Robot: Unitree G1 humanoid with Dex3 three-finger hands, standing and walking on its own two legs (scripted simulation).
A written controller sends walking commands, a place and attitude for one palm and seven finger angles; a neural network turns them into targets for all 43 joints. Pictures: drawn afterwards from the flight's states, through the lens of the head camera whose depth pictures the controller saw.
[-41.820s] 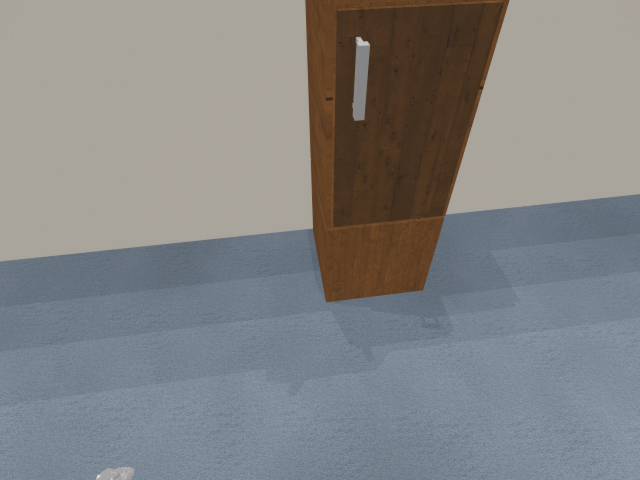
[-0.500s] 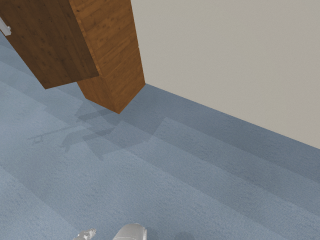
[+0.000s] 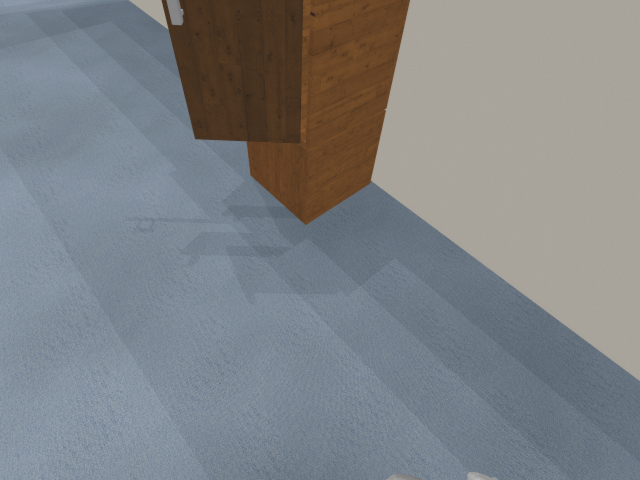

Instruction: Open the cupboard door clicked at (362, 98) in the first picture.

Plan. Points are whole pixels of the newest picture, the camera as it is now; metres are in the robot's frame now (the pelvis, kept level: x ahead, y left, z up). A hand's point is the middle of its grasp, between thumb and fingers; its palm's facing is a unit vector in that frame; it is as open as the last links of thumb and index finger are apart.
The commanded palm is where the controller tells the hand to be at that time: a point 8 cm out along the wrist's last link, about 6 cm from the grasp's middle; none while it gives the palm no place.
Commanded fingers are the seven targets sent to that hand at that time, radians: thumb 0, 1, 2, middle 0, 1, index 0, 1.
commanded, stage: take the last steps up to it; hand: left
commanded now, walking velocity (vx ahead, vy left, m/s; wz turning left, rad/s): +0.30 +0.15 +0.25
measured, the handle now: out of the picture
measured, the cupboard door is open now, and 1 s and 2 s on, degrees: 48 48 48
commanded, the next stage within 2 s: come to a stop and stand still in 1.48 s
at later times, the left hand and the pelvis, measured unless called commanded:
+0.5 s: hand out of the picture +0.06 +0.17 -0.16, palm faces +0.19 -0.96 -0.23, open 7.3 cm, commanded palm none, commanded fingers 0.00 0.90 0.90 -0.20 -0.30 -0.20 -0.30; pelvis +0.09 +0.00 +0.01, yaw +8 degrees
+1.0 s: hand (135, 354) +0.30 +0.33 -0.16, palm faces +0.18 -0.97 -0.19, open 7.4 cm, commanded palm none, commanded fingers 0.00 0.90 0.90 -0.20 -0.30 -0.20 -0.30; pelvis +0.25 +0.14 +0.00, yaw +6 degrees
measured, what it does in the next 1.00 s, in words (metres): walks ahead: right foot, then left foot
